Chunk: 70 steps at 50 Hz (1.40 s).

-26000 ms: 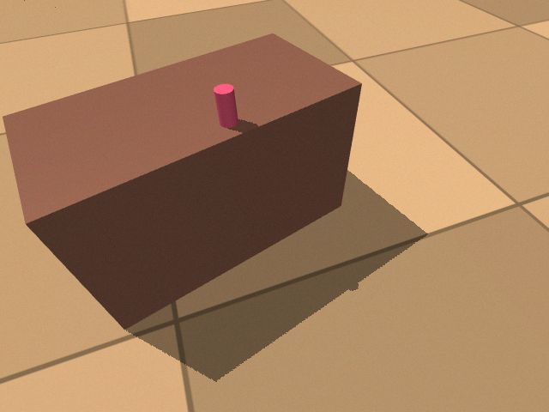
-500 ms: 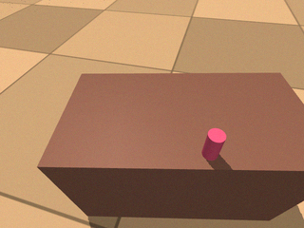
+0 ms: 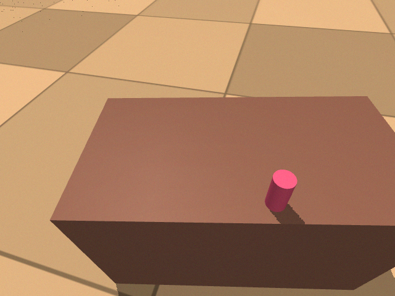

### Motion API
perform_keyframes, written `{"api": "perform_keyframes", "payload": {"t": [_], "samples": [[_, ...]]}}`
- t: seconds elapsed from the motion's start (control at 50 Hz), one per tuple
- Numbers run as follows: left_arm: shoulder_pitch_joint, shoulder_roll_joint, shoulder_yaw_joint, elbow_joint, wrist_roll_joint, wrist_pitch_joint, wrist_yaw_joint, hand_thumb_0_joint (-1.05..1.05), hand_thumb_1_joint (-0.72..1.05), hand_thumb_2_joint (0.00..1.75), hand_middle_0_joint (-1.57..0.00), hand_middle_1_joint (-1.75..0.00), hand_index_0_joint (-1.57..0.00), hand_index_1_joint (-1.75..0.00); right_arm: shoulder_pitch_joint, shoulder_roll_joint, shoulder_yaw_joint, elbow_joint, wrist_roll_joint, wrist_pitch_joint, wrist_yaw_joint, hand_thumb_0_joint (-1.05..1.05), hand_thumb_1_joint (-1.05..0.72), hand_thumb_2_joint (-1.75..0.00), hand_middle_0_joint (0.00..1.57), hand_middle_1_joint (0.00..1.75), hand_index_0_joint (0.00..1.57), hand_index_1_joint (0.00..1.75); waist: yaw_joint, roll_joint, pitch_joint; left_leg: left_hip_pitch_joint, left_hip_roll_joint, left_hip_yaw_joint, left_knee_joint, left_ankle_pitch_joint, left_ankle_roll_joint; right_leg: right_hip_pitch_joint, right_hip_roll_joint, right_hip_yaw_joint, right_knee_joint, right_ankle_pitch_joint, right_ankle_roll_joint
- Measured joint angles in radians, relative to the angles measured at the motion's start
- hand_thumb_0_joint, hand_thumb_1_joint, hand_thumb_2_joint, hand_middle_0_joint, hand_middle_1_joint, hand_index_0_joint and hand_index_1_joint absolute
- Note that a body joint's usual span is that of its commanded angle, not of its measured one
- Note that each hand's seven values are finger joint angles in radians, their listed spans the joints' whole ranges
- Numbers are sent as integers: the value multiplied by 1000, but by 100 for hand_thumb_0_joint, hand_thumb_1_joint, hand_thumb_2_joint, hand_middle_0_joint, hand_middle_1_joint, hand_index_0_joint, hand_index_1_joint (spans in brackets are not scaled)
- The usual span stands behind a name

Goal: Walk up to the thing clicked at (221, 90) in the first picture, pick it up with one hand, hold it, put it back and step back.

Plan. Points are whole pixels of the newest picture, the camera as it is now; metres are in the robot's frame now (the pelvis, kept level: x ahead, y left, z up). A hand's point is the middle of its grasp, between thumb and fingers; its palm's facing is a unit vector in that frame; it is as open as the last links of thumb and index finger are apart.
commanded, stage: home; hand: right
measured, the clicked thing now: (279, 191) +0.40 -0.18 -0.08
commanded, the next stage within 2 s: stand in 0.08 s
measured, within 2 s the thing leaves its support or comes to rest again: neither
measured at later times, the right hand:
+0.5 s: hand out of the picture +0.07 -0.26 -0.16, palm faces -0.04 +0.93 -0.35, open 12.1 cm
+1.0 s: hand out of the picture +0.07 -0.26 -0.16, palm faces -0.04 +0.94 -0.35, open 7.4 cm
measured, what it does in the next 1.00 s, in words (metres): stands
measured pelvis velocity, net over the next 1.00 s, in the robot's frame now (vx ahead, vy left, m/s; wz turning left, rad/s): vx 0.00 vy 0.00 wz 0.00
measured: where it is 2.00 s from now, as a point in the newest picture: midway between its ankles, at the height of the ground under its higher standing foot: outside the picture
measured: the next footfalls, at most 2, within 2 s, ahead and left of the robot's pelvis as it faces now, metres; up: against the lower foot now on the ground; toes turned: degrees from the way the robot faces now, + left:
none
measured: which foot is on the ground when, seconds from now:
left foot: down 0.00-1.00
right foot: down 0.00-1.00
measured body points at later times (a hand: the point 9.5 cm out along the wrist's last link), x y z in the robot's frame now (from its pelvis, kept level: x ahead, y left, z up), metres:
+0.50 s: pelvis +0.00 +0.00 +0.00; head +0.01 +0.00 +0.45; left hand +0.06 +0.30 -0.13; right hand +0.07 -0.30 -0.13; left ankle -0.01 +0.12 -0.75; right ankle +0.00 -0.13 -0.75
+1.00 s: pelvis +0.00 +0.00 +0.00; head +0.01 +0.00 +0.45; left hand +0.07 +0.30 -0.13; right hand +0.07 -0.30 -0.13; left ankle -0.01 +0.12 -0.75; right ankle +0.00 -0.13 -0.75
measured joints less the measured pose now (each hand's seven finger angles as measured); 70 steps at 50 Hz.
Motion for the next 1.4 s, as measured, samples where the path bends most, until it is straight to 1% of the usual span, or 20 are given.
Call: {"api": "perform_keyframes", "payload": {"t": [0.22, 0.3, 0.4, 0.48, 0.54, 0.64, 0.7, 0.76, 0.94, 1.4], "samples": [[11, 0, 4, 1, 2, 1, -1, 0, 91, 90, -21, -30, -21, -30, 6, 1, -2, 2, 0, 3, 2, 0, 49, -8, 6, 6, 7, 6, -1, -1, 3, -2, 1, 2, -5, 4, 0, -4, 1, 2, -2, 3, -1], [14, 0, 5, 2, 1, 1, -1, 0, 91, 90, -21, -30, -21, -30, 10, 1, -2, 4, 0, 3, 2, 0, 42, -15, 11, 12, 11, 12, -1, -2, 6, -3, 1, 2, -5, 4, -1, -6, 1, 2, -2, 3, -2], [16, 0, 4, 2, 0, 0, -1, 0, 91, 90, -21, -30, -21, -30, 13, 1, -2, 6, 1, 4, 2, 0, 18, -38, 16, 21, 16, 22, -2, -2, 8, -4, 2, 2, -5, 4, -1, -6, 2, 2, -2, 3, -2], [15, -1, 4, 0, 0, 1, -1, 0, 91, 90, -21, -30, -21, -30, 12, 2, -1, 6, 0, 4, 2, 0, -7, -60, 18, 25, 19, 26, -2, -2, 7, -4, 2, 2, -4, 2, -1, -6, 2, 2, -1, 2, -2], [13, -1, 4, -2, 0, 1, -1, 0, 91, 90, -21, -30, -21, -30, 10, 2, -1, 6, 0, 3, 2, 0, -29, -72, 19, 27, 20, 28, -1, -1, 5, -2, 2, 2, -4, 2, -1, -6, 2, 3, 0, 1, -2], [11, -1, 3, -6, 0, -1, 0, 0, 91, 90, -21, -30, -21, -30, 6, 3, -2, 4, 1, 3, 2, 0, -61, -83, 20, 29, 20, 29, -2, 0, 3, -2, 2, 3, -4, 2, -1, -5, 2, 3, -1, 1, -2], [10, 0, 3, -7, 0, -2, 0, 0, 91, 90, -21, -30, -21, -30, 5, 4, -2, 2, 1, 2, 3, 0, -74, -86, 20, 29, 21, 30, -2, 0, 2, -2, 2, 3, -4, 2, -1, -5, 2, 3, -1, 1, -2], [9, 0, 3, -9, 0, -2, 0, 0, 91, 90, -21, -30, -21, -30, 4, 3, -2, 2, 0, 1, 3, 0, -81, -88, 20, 29, 21, 30, -1, 0, 1, -2, 2, 3, -5, 2, -1, -5, 2, 4, -1, 2, -2], [12, 2, 3, -9, 1, -2, 0, 0, 91, 90, -21, -30, -21, -30, 3, 4, -6, 6, 0, 3, 5, 0, -89, -89, 20, 30, 21, 30, -2, -1, 4, -3, 3, 3, -7, 3, -1, -6, 3, 3, -5, 3, -2], [11, -1, 3, -10, 0, -3, 0, 0, 91, 90, -21, -30, -21, -30, 2, 6, -7, 4, 2, 3, 6, 0, -90, -89, 20, 30, 21, 30, -2, -1, 8, 2, 1, 6, -10, 0, 0, -5, 1, 7, -2, -2, 0]]}}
